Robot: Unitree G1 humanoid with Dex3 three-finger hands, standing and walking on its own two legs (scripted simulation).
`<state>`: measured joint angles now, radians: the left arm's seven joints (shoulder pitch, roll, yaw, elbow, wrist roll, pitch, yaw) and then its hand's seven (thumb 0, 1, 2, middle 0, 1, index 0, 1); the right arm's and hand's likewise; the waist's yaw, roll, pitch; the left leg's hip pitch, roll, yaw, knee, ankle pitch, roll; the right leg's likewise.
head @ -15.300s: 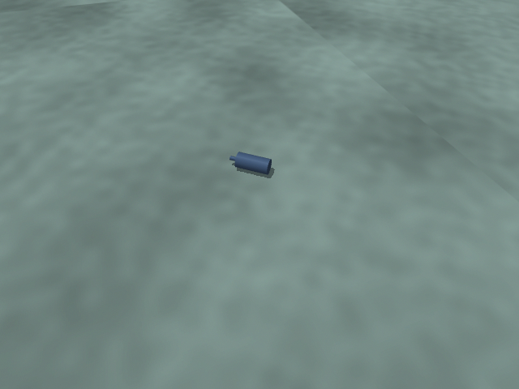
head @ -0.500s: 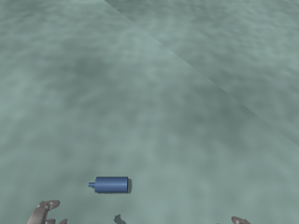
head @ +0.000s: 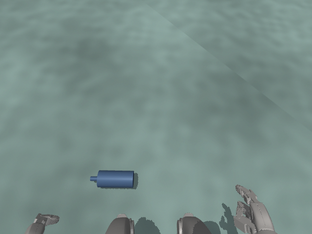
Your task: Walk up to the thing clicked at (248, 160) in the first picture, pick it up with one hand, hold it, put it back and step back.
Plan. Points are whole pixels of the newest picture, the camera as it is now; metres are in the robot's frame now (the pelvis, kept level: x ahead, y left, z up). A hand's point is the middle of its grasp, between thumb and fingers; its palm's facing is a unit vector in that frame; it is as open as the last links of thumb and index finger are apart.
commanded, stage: rise first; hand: left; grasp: from above
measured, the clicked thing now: (112, 178) +0.42 +0.21 -0.64
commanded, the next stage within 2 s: none
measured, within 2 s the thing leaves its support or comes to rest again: neither
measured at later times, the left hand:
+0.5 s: hand (79, 208) +0.25 +0.27 -0.35, palm faces -0.49 -0.45 -0.75, open 14.1 cm
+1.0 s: hand (89, 192) +0.32 +0.27 -0.45, palm faces -0.51 -0.16 -0.85, open 14.1 cm
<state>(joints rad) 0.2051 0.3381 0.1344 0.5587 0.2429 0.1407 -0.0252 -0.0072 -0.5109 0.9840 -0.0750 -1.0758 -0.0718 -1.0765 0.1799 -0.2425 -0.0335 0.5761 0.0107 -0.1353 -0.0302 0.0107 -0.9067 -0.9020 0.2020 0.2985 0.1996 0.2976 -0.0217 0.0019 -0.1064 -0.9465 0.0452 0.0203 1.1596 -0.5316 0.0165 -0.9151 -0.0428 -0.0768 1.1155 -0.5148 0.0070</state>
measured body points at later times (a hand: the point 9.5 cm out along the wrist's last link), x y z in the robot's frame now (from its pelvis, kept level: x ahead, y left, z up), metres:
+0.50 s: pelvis -0.06 -0.01 -0.20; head +0.14 +0.01 +0.20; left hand +0.27 +0.30 -0.30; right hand +0.11 -0.28 -0.33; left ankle +0.01 +0.11 -0.65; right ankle +0.01 -0.13 -0.65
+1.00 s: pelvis -0.09 +0.00 -0.29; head +0.13 +0.03 +0.10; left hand +0.34 +0.28 -0.40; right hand -0.01 -0.30 -0.41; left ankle +0.01 +0.11 -0.65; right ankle +0.01 -0.13 -0.65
